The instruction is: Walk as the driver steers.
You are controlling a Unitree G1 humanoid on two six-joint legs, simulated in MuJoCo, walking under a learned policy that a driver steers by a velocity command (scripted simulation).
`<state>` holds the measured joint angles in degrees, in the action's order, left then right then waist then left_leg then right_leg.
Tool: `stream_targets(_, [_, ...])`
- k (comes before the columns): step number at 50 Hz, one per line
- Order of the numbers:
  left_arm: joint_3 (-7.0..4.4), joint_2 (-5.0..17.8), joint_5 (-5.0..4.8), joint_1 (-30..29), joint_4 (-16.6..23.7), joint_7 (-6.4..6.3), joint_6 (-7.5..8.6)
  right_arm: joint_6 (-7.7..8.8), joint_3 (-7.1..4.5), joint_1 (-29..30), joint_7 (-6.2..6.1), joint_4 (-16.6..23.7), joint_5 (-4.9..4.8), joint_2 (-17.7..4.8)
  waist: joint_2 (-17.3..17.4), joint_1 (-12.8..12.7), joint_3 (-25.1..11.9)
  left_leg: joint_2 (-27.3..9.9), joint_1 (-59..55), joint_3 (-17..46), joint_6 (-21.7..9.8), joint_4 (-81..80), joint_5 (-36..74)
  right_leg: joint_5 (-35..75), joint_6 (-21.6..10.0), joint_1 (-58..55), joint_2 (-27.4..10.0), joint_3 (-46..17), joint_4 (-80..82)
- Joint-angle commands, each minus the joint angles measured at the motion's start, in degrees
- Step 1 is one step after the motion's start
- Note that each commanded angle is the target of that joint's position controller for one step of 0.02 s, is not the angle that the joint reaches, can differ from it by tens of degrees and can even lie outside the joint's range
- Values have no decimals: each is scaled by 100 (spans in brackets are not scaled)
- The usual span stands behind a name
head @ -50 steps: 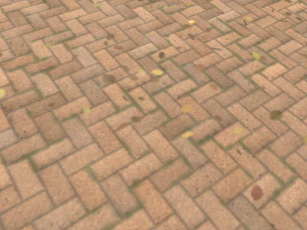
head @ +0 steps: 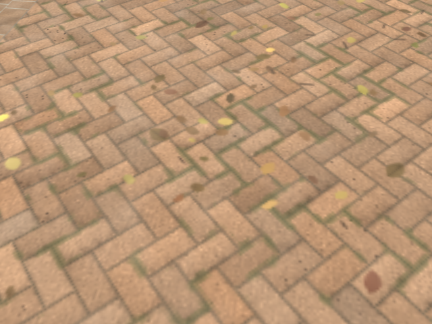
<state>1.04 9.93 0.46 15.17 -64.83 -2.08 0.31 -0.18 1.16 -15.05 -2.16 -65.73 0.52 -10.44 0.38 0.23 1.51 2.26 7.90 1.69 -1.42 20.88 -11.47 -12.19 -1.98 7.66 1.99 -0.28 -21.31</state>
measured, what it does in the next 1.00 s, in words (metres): stands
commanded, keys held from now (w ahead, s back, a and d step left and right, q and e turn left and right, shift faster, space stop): no key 0.78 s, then w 0.22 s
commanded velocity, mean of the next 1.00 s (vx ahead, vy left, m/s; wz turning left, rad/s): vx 0.04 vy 0.00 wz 0.00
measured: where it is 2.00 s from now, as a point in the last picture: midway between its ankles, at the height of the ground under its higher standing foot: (214, 309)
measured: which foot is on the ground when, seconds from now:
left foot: down 0.00-1.00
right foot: down 0.00-1.00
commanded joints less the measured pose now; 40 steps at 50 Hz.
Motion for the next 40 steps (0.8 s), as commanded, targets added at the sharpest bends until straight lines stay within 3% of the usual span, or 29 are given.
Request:
stream_targets(1, [-68, 492, 1, 303, 41, -22, 32, 26, -64, -332, -23, 13, 0, -466, -65, 4, 220, -612, 158, 534, -128, -309, 497, 510, -134, 202, -667, -627, 396])
stream_targets(39, [-82, 180, 5, 732, -114, -67, 57, 44, -75, -733, -74, -164, 0, -122, -35, -14, 327, -637, 219, 468, -99, -171, 551, 654, -171, 220, -631, -627, 317])
stream_targets(40, [-77, 157, 12, 777, -126, -64, 54, 42, -66, -774, -72, -178, 9, -87, -45, -22, 211, -589, 179, 445, -107, -205, 196, 183, -181, 178, -591, -628, 389])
